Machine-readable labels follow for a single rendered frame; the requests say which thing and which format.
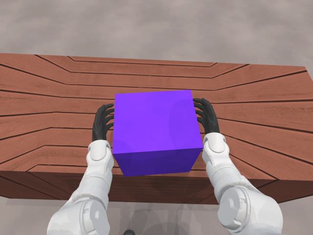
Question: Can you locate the right robot hand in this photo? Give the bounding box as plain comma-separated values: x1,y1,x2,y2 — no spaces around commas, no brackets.
193,98,220,135

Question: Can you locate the robot left forearm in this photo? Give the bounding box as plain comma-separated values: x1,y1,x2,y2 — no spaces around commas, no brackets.
60,140,114,211

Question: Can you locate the carton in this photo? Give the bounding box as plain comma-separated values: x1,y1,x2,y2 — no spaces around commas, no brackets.
112,90,203,177

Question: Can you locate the pedestal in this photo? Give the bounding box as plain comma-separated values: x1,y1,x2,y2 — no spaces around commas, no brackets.
0,53,313,205

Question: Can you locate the robot right upper arm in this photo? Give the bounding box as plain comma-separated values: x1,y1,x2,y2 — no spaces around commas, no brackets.
218,187,283,235

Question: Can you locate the robot right forearm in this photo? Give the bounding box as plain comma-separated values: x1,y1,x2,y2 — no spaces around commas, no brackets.
202,133,264,205

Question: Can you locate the robot left upper arm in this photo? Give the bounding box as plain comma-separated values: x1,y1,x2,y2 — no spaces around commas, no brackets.
47,199,110,235

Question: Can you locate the left robot hand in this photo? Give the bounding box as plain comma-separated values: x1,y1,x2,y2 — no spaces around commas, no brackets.
92,104,114,142

